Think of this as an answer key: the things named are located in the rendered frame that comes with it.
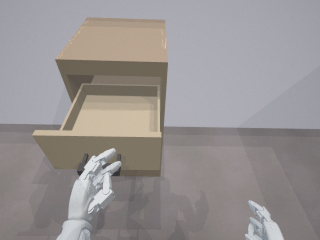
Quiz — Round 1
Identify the handle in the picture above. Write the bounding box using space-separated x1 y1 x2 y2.
77 153 121 176

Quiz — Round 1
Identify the left robot hand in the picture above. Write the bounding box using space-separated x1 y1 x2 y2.
68 148 121 224

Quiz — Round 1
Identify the cabinet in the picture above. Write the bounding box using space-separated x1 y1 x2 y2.
55 17 168 177

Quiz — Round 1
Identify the right robot hand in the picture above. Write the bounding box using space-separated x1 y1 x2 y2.
245 200 284 240

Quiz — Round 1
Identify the drawer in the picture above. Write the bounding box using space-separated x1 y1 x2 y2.
32 83 162 170

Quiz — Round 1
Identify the left robot forearm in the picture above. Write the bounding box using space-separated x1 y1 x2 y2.
56 219 93 240

